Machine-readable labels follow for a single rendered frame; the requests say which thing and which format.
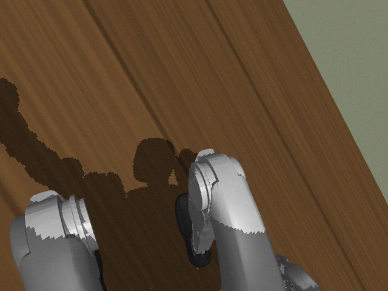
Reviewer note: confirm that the left robot foot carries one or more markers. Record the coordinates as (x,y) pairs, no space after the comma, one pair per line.
(100,265)

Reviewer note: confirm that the right robot hand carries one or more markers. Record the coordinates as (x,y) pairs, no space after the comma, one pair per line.
(295,278)

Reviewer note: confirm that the right robot foot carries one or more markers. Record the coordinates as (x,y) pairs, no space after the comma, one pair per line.
(185,228)

